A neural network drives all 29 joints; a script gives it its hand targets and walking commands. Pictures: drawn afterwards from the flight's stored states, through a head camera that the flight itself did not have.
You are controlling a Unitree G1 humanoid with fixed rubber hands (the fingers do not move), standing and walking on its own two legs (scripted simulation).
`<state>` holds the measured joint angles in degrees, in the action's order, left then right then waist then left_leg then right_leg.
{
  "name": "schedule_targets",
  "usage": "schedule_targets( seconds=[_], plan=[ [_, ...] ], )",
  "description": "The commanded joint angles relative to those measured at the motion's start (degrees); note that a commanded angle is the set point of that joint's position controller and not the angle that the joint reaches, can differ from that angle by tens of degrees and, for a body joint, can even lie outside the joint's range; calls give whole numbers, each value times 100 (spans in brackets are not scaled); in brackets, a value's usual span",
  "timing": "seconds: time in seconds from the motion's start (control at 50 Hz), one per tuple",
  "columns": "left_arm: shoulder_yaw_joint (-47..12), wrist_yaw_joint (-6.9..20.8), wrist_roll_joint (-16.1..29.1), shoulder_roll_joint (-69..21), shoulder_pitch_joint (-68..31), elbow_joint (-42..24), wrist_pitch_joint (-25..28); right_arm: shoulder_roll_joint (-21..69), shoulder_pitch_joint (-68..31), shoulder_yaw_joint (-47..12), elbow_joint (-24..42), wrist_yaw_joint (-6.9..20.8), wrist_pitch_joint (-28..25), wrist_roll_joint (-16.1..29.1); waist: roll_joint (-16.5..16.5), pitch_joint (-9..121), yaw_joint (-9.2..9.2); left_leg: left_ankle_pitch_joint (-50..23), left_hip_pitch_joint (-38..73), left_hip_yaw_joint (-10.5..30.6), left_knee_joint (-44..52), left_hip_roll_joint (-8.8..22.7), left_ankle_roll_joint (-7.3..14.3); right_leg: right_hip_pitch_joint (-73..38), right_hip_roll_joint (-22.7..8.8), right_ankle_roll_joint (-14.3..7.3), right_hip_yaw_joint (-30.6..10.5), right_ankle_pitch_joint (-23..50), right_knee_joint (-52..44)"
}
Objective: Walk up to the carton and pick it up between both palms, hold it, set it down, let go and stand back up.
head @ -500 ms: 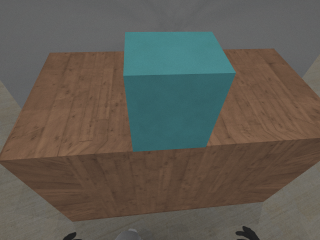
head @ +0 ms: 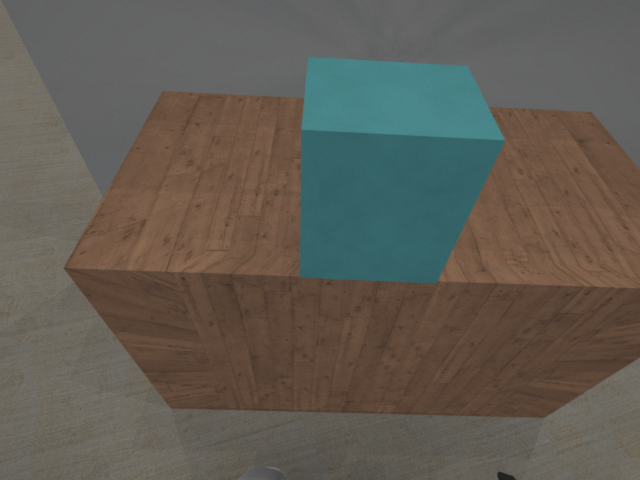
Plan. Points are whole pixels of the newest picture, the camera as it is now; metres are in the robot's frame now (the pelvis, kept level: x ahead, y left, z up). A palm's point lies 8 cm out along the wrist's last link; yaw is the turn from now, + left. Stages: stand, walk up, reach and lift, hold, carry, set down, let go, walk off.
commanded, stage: walk up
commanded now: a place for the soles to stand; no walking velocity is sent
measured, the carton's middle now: (377, 179) +0.53 -0.06 +0.09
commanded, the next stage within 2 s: none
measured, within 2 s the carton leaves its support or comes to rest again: neither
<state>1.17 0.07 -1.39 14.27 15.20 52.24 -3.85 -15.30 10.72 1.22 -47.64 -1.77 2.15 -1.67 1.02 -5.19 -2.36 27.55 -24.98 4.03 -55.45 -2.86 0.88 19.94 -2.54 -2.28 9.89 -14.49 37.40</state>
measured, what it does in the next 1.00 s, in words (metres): steps on the spot: left foot, then right foot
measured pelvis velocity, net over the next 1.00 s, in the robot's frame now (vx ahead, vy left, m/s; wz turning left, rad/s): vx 0.06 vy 0.02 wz -0.24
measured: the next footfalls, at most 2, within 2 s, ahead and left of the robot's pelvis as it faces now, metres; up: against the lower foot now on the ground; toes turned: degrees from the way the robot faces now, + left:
left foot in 0.06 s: +0.04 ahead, +0.09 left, +0.00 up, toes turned -2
right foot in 0.34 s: +0.09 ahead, -0.15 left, +0.00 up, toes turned -2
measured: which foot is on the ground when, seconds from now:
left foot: up 0.00-0.04, down 0.06-1.00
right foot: down 0.00-0.08, up 0.10-0.32, down 0.34-0.94, up 0.96-1.00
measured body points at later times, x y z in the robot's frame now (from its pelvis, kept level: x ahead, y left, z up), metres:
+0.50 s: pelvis +0.04 -0.01 +0.01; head +0.04 -0.02 +0.46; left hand +0.09 +0.22 -0.13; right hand +0.07 -0.26 -0.14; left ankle +0.00 +0.09 -0.72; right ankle +0.05 -0.15 -0.72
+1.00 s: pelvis +0.06 +0.02 +0.00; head +0.08 +0.01 +0.45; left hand +0.14 +0.25 -0.14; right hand +0.10 -0.23 -0.14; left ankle +0.03 +0.10 -0.72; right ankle +0.05 -0.12 -0.70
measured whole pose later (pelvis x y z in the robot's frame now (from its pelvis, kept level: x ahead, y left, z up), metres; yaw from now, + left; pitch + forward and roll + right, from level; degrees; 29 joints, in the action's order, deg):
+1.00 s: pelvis +0.06 +0.02 +0.00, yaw -14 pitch -2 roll +0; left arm 0.9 -1.7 -1.5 10.8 18.8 51.0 -0.8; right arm -12.3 11.7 -1.1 -50.0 -0.6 -0.4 -1.4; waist 0.7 -4.5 -1.1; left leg 25.5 -9.5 -6.2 -37.2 -1.7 3.7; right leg 20.4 1.2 0.7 -6.5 -26.9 46.3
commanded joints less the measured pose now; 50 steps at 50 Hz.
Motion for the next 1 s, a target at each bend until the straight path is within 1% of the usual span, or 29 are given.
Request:
schedule_targets(
  seconds=[0.0, 0.04, 0.06, 0.08, 0.1, 0.16, 0.22, 0.26, 0.3, 0.32, 0.34, 0.36, 0.38, 0.44, 0.5, 0.56, 0.62, 0.68, 0.7, 0.74, 0.78, 0.82, 0.84, 0.86, 0.88, 0.9, 0.92, 0.94, 0.98],
  plan=[
    [95, 73, 36, 856, -39, -356, 134, -204, 849, 32, 185, 33, -250, -10, -505, 581, 445, -610, 1735, -215, 3027, 161, 35, 659, -939, -468, -1484, -2437, -1391],
    [-97, 164, 29, 275, 479, -319, 158, -647, 944, 114, 215, 5, -341, 0, 937, 386, 289, 1440, 1854, 3004, 4147, 1898, 407, 1919, 100, 146, -696, -1955, 591],
    [9, 122, -10, 633, 183, -334, 175, -983, 842, 182, 179, -51, -338, 44, 646, -54, 437, 2293, 765, 3415, 4546, 2282, 968, 1629, -85, 216, -1192, -1785, 964],
    [69, 101, 1, 693, -29, -374, 199, -964, 676, 201, 108, -101, -377, 35, 361, -376, 370, 2576, 89, 3439, 4799, 2261, 1118, 1226, -144, 217, -1403, -1467, 1396],
    [77, 125, -12, 604, -153, -297, 241, -767, 576, 121, 54, -149, -419, 22, 109, -617, 364, 1911, 284, 2884, 4800, 2023, 941, 1340, -23, 199, -1623, -1215, 1371],
    [94, 100, 32, 425, 396, -61, 393, -416, 412, -8, -4, -127, -558, -8, 444, 76, 166, -902, 1590, 1466, 4088, 1643, 705, 1265, 104, 169, -1741, -755, 837],
    [63, 54, 92, 290, 323, -121, 504, -440, 300, 10, -84, -14, -570, -53, 734, 223, 189, -1416, 1203, 594, 3761, 1342, 810, 334, 155, 173, -1210, -569, 253],
    [61, 8, 62, 221, 469, -153, 564, -488, 281, 6, -138, 26, -477, -53, 641, 100, 106, -1368, 794, 276, 3452, 1204, 747, -343, 240, 99, -1058, 266, -612],
    [111, -77, -20, 420, 678, -189, 659, -356, 444, -45, -222, 65, -423, -30, 251, 169, 55, -1651, 272, 37, 2909, 1057, 455, -1174, -27, -46, -1627, 934, -795],
    [161, -110, -37, 603, 869, -185, 695, -221, 456, -93, -201, 86, -407, -35, -206, 204, 47, -1371, -113, -276, 2356, 770, 262, -1473, -439, -207, -2315, 1127, -997],
    [190, -129, -24, 817, 1125, -152, 700, -43, 453, -157, -124, 106, -374, -47, -613, 195, 92, -589, -555, -479, 1804, 408, 43, -1543, -1052, -563, -3390, 810, -1390],
    [226, -143, 24, 841, 1426, 0, 632, -74, 348, -153, -108, 88, -317, -19, -688, 45, -44, -178, -324, -536, 1628, 418, -1, -1058, -1428, -967, -4022, 72, -1660],
    [229, -154, 36, 798, 1367, 38, 577, -88, 272, -182, -116, 88, -296, -22, -742, -158, -35, -86, -163, -490, 1855, 432, 14, -747, -1369, -1017, -4120, -146, -1752],
    [180, -142, 47, 655, 713, -199, 556, -134, 510, -184, -168, 125, -398, -29, -918, 361, 245, -1035, 986, -365, 2589, 521, 22, -394, -830, -515, -3040, 978, -1484],
    [106, -83, 75, 483, 346, -311, 595, -456, 625, -90, -232, 91, -467, -19, -454, 603, 359, -2020, 2060, -164, 2843, 822, 233, 180, -167, -175, -2006, 2041, -491],
    [87, -120, 26, 326, 299, -427, 576, -722, 733, 10, -251, 3, -367, -13, -55, 565, 361, -3574, 2529, 68, 2855, 1495, 620, 754, 177, -60, -1381, 1389, 380],
    [81, -159, -7, 295, 364, -541, 554, -707, 474, 12, -144, -15, -245, -18, 188, 356, 293, -3114, 2147, -182, 2911, 1608, 763, 582, 167, -86, -1308, 1051, 339],
    [89, -147, -29, 373, 676, -512, 601, -546, 55, -55, -16, 14, -167, -38, 47, 219, 144, -2009, 1100, -815, 2408, 1076, 431, -454, 34, -240, -1788, 2119, 61],
    [124, -160, -20, 513, 949, -455, 628, -454, -116, -87, 68, 31, -158, -48, -136, 250, 28, -1721, 582, -1041, 1873, 823, 245, -939, -221, -438, -2358, 2525, -66],
    [249, -227, -17, 908, 1596, -317, 623, -203, -315, -164, 260, 89, -123, -16, -756, 382, -240, -227, -226, -816, 779, 299, -39, -1517, -1143, -1252, -4265, 2625, -866],
    [320, -286, -25, 968, 1561, -328, 599, -157, -448, -175, 367, 98, -131, 32, -997, 308, -264, 956, -499, -354, 804, 336, 38, -1540, -1330, -1480, -4717, 2684, -1109],
    [280, -291, -39, 860, 892, -509, 590, -99, -96, -164, 311, 101, -213, 31, -1149, 585, 61, 355, 85, -344, 1588, 478, 49, -1303, -1057, -1131, -3981, 2762, -973],
    [237, -268, -22, 771, 451, -611, 561, -73, 336, -151, 171, 101, -280, 27, -1136, 807, 322, -710, 902, -385, 2363, 549, 58, -865, -836, -822, -3519, 2622, -785],
    [193, -219, -13, 609, 60, -697, 531, -182, 762, -104, -3, 93, -348, -12, -878, 1034, 571, -1764, 2023, -238, 2780, 684, 76, -73, -491, -440, -2963, 2346, -367],
    [145, -167, 17, 378, -70, -771, 522, -564, 1002, 12, -88, 78, -380, -21, -143, 1092, 631, -2614, 2796, 347, 3136, 1197, 197, 745, 118, -49, -2115, 1566, 514],
    [89, -169, -10, 205, 29, -781, 483, -797, 923, 67, -68, 83, -364, 45, 400, 860, 553, -3462, 2856, 1160, 3505, 1996, 505, 1165, 610, 201, -1486, -618, 957],
    [102, -216, -4, 318, 22, -802, 422, -789, 691, 61, -25, 67, -335, 48, 405, 515, 440, -3665, 2648, 1526, 3528, 2496, 928, 1291, 392, 262, -1327, -1965, 1279],
    [118, -243, -16, 366, -84, -796, 401, -701, 637, 33, -29, 36, -314, 45, 289, 144, 448, -3781, 2534, 1458, 3597, 2571, 1074, 1476, 302, 262, -1316, -2166, 1532],
    [145, -204, -131, 357, -74, -760, 442, -658, 863, 33, -87, -22, -322, -2, 252, -324, 484, -3970, 2740, 856, 3629, 2242, 891, 1883, 305, 189, -1356, -1885, 1664]
  ],
)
